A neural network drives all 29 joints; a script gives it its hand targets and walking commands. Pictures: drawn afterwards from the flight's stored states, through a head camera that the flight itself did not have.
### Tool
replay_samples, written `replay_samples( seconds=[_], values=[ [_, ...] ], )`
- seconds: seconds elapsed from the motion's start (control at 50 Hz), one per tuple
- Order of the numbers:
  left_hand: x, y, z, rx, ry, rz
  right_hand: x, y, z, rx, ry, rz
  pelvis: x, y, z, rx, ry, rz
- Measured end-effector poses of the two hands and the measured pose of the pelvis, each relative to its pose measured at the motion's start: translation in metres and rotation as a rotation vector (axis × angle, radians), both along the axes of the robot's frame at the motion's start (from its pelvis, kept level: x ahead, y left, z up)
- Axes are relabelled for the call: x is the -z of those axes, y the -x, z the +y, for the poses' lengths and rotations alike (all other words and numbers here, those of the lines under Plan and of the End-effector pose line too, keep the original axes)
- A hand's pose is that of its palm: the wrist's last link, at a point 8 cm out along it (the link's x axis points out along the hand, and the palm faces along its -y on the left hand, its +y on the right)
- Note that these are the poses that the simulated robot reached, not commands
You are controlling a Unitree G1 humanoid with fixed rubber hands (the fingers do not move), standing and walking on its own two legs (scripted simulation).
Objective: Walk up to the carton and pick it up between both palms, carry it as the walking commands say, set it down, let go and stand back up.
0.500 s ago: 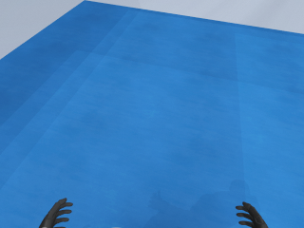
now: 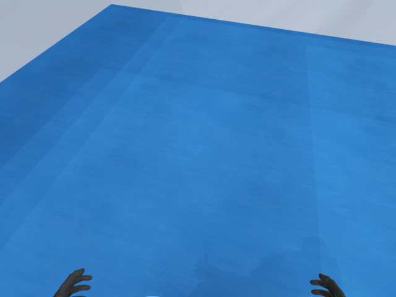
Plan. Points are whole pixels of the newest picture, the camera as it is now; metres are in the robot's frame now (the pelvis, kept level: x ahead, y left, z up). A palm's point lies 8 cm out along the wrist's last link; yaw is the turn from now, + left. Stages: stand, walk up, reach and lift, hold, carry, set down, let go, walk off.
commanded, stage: stand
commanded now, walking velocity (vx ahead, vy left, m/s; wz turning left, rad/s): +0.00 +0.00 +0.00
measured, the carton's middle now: out of the picture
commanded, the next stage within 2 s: walk up in 1.30 s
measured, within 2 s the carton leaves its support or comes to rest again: neither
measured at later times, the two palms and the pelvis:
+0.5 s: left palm out of the picture +0.09 +0.28 -0.11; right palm out of the picture +0.09 -0.29 -0.10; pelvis -0.01 +0.00 +0.00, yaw +0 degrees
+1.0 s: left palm out of the picture +0.08 +0.28 -0.11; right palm out of the picture +0.08 -0.29 -0.10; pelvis -0.01 +0.00 +0.00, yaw +0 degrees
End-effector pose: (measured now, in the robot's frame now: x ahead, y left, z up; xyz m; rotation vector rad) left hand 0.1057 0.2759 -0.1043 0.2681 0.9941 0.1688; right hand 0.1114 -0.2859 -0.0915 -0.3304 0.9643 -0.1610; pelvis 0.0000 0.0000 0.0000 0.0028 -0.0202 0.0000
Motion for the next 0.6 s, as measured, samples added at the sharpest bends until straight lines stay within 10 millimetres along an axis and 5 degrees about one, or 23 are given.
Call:
replay_samples(
  seconds=[0.6],
  values=[
    [0.004,0.021,0.004,-0.014,-0.006,0.05,0.007,0.024,-0.006,0.022,0.008,0.061,0.0,0.009,0.001,0.0,0.001,-0.01]
  ],
)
